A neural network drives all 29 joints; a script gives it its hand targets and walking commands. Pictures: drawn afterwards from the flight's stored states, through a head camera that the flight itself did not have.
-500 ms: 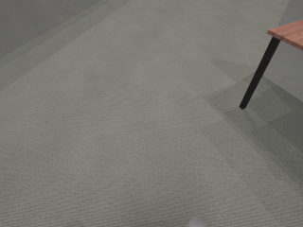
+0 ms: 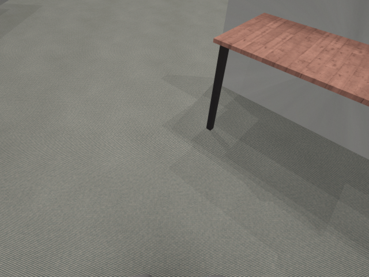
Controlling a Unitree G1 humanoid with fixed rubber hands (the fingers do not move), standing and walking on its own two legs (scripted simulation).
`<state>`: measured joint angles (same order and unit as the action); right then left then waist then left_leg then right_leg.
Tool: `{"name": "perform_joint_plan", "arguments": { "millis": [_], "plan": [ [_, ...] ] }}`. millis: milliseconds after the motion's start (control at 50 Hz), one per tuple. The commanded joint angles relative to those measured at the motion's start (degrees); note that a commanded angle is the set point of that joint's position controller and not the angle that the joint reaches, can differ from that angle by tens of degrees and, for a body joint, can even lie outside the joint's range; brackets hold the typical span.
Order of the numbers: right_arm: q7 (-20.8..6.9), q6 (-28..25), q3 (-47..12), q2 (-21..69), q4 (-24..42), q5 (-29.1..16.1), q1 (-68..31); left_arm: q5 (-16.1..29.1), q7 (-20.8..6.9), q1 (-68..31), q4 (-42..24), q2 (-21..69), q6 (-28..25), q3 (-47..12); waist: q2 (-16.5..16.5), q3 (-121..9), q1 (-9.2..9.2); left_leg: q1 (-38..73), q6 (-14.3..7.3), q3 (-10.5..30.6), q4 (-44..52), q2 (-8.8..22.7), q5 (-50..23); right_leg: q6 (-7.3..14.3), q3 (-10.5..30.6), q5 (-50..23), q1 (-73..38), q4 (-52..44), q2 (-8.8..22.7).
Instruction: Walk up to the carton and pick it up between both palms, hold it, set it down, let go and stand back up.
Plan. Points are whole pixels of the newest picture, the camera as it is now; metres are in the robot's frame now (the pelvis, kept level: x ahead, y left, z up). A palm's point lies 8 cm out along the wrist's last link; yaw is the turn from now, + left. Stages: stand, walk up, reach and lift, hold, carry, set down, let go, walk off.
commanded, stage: walk up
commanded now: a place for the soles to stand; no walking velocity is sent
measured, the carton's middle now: out of the picture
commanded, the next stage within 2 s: none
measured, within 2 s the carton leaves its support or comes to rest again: neither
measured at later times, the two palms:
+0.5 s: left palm (164, 185) +0.36 +0.08 -0.09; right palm out of the picture +0.09 -0.39 -0.13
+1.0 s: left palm (213, 139) +0.57 -0.07 -0.11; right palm out of the picture +0.21 -0.45 -0.09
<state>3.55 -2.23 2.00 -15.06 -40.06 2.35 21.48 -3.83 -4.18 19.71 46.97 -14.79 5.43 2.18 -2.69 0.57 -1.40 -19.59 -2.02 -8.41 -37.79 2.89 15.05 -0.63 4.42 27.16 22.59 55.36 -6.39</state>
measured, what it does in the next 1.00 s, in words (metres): walks ahead, turning right: right foot, then left foot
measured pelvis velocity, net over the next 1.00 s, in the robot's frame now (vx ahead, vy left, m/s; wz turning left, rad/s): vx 0.36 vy -0.23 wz -0.59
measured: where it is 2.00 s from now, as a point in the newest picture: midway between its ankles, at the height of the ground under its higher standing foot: (279, 226)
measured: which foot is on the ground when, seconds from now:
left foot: down 0.00-0.36, up 0.38-0.70, down 0.72-1.00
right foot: up 0.00-0.32, down 0.34-0.72, up 0.74-1.00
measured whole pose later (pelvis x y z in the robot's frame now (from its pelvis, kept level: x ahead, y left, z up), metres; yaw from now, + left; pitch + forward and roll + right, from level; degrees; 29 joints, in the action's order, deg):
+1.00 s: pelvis +0.36 -0.23 +0.01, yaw -34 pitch -3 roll +0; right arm 2.4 -3.3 1.2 -14.2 -40.8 2.9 28.4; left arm -2.2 -4.8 17.7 41.0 -16.3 2.2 3.2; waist -3.1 3.5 1.9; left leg -7.1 2.7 -14.6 -32.5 10.2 20.6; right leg -2.0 1.0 15.8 32.9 54.1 4.1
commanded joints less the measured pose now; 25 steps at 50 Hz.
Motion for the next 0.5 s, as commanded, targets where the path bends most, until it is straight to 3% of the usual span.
{"name": "perform_joint_plan", "arguments": {
  "millis": [0,20,40,60,80,100,120,140,160,180,200,220,240,260,280,300,320,340,360,380,400,420,440,460,480],
  "plan": [
    [1.02,-2.20,3.55,-9.77,3.44,0.73,-1.68,-0.62,-0.92,0.89,-6.29,-9.33,-1.96,3.43,9.24,6.98,-0.54,8.63,-3.75,23.78,27.76,21.32,25.07,-2.90,1.05,-8.76,20.04,10.95,10.74],
    [0.64,-2.44,3.96,-9.71,3.03,0.65,-2.37,0.28,-1.55,-0.83,-6.49,-8.55,-2.17,2.99,11.10,7.37,0.67,8.28,-3.98,16.65,26.38,19.14,18.77,-2.78,-1.50,-10.49,18.75,10.24,11.31],
    [0.33,-2.43,4.18,-9.57,2.31,0.67,-1.41,0.84,-1.80,-2.02,-7.28,-6.70,-2.24,2.52,10.10,5.81,1.07,10.07,-5.86,15.01,25.45,18.83,14.59,-2.49,-0.81,-11.79,19.13,9.40,12.19],
    [-0.17,-2.34,4.00,-8.61,0.99,0.20,0.05,1.46,-1.73,-3.68,-6.95,-6.09,-2.71,2.53,10.16,6.73,1.54,8.35,-4.63,9.70,24.92,16.52,12.76,-2.60,-2.31,-14.20,18.06,6.39,12.50],
    [0.33,-2.50,3.11,-8.02,0.10,1.39,2.07,0.87,-2.00,-4.78,-8.13,-5.73,-2.60,2.04,11.00,4.96,2.85,10.36,-7.13,7.14,23.02,17.26,9.42,-1.62,-5.07,-12.42,17.02,5.97,12.98],
    [0.26,-2.46,3.68,-9.53,0.02,1.61,2.41,1.73,-2.17,-6.50,-9.01,-5.08,-2.47,1.76,10.63,5.79,3.31,11.88,-7.87,6.66,23.50,16.79,10.34,-1.83,-4.93,-12.50,18.18,3.81,13.44],
    [0.23,-2.30,3.73,-10.04,-0.55,1.08,2.88,1.46,-2.36,-8.02,-8.86,-4.85,-2.89,1.29,9.82,6.27,3.82,12.22,-7.94,6.08,23.97,18.56,10.61,-1.48,-5.55,-14.12,18.28,1.40,13.43],
    [0.06,-2.21,3.95,-10.65,-1.11,1.72,2.79,1.70,-2.74,-9.74,-9.74,-3.85,-3.17,1.26,10.57,6.31,4.67,13.81,-8.37,3.48,23.00,17.40,7.87,-0.88,-5.94,-13.30,17.63,-2.47,14.60],
    [-0.40,-2.13,4.00,-10.36,-1.37,1.42,5.59,1.90,-2.65,-11.00,-10.45,-4.33,-3.84,0.71,12.04,5.93,6.01,14.28,-8.08,0.37,23.14,17.04,8.96,-0.64,-8.22,-12.09,15.84,-4.96,13.76],
    [-0.06,-2.49,4.45,-11.57,-1.42,1.51,3.61,2.30,-2.59,-10.34,-10.79,-3.28,-3.84,0.40,11.30,7.51,4.01,12.70,-8.44,0.19,23.21,19.02,7.87,-0.05,-5.47,-15.37,14.37,-8.79,14.82],
    [-0.36,-2.00,4.61,-12.10,-1.96,1.53,4.15,2.25,-2.47,-10.45,-11.60,-4.68,-4.15,0.90,10.62,5.22,5.08,16.11,-8.03,-1.16,22.15,19.39,8.70,0.42,-7.71,-12.37,12.00,-10.56,13.53],
    [-0.43,-1.54,4.45,-13.04,-1.22,1.42,2.56,2.40,-2.28,-10.73,-11.15,-4.48,-4.52,1.04,10.72,6.33,3.66,11.06,-7.84,-3.40,21.55,19.12,11.31,0.79,-6.66,-12.34,7.42,-13.40,13.84],
    [-0.38,-1.67,4.31,-12.75,-1.68,1.21,3.25,2.13,-2.34,-9.54,-10.06,-5.33,-5.28,1.28,8.84,5.75,3.01,7.88,-7.40,-5.99,21.21,18.49,11.17,1.44,-10.07,-14.32,2.32,-12.86,11.91],
    [-0.36,-1.39,4.15,-12.64,-1.95,0.84,3.90,2.09,-2.01,-10.03,-10.08,-5.60,-5.76,1.56,6.55,8.68,3.79,5.74,-7.68,-6.18,19.63,19.81,11.44,2.05,-11.12,-14.23,1.63,-12.88,10.95],
    [-0.66,-0.95,3.81,-12.37,-1.45,1.42,3.34,2.04,-1.69,-8.25,-9.71,-6.07,-6.15,1.93,7.39,9.00,2.25,1.60,-7.11,-7.59,16.52,18.79,11.58,2.50,-10.52,-12.13,-3.44,-13.52,10.15],
    [-1.02,-0.22,3.50,-11.43,-1.86,0.98,2.26,1.60,-1.01,-5.07,-9.40,-6.64,-6.63,2.42,3.93,6.37,-0.70,2.17,-6.70,-10.74,6.95,16.09,7.33,3.39,-13.23,-11.46,-8.87,-17.28,7.17],
    [-1.86,0.02,2.72,-10.36,-0.44,1.32,3.27,1.77,0.36,4.51,-6.84,-9.20,-7.21,3.81,-1.74,0.40,-5.01,0.78,-5.16,-11.01,-5.73,13.61,-0.14,4.43,-10.00,-12.44,-17.47,-20.17,5.11],
    [-2.84,0.35,1.67,-7.07,1.42,0.73,4.32,0.91,1.39,10.87,-6.72,-16.36,-7.28,5.63,-14.26,-2.00,-7.26,-10.45,-1.32,-11.05,-24.44,7.14,7.90,10.08,10.92,-6.50,-25.47,-29.25,15.19],
    [-3.30,0.78,1.30,-5.87,5.00,-1.50,3.11,1.38,2.68,10.13,-7.64,-23.31,-6.58,6.61,-21.26,-6.25,-6.92,-21.21,0.95,-0.34,-34.93,-0.21,23.96,17.09,37.26,3.40,-29.87,-39.96,23.09],
    [-3.50,1.23,2.15,-8.06,5.00,-1.01,1.71,3.33,3.41,9.13,-7.16,-21.18,-5.53,6.57,-13.01,-4.53,-6.72,-22.46,0.48,7.78,-37.78,4.79,21.36,18.22,36.09,10.90,-27.08,-40.52,25.65],
    [-3.77,0.93,2.22,-8.14,5.13,-1.56,1.39,2.75,4.34,4.54,-8.12,-19.06,-5.37,5.86,-8.46,-3.44,-4.94,-23.02,0.65,7.72,-36.07,6.69,15.27,17.18,27.51,10.66,-25.26,-38.86,24.37],
    [-4.04,0.34,1.58,-7.60,4.71,-1.15,2.86,2.07,4.81,3.83,-8.61,-17.24,-5.02,4.86,-5.86,-2.65,-3.61,-20.00,0.20,9.58,-35.19,6.86,12.62,16.41,26.15,9.66,-20.91,-38.36,22.14],
    [-4.28,0.59,1.70,-6.64,4.57,-0.58,1.62,2.06,4.61,1.13,-8.47,-15.53,-5.27,4.23,-3.36,0.97,-1.79,-17.96,0.73,8.96,-31.73,8.65,10.63,15.24,22.11,8.01,-13.08,-38.56,22.09],
    [-4.40,0.61,1.89,-7.98,3.40,-0.02,6.28,2.10,3.91,-2.20,-9.04,-13.16,-5.30,3.16,-2.28,2.21,0.35,-13.43,1.85,8.14,-28.69,8.05,7.70,15.23,17.09,2.50,-7.87,-37.87,19.48],
    [-4.64,0.72,1.64,-6.98,3.78,-0.26,7.77,2.08,3.64,-2.39,-9.21,-11.91,-6.01,2.50,-4.63,2.29,0.60,-11.95,2.40,6.97,-26.84,7.38,8.81,15.84,14.26,-4.22,-6.27,-36.96,18.46]
  ]
}}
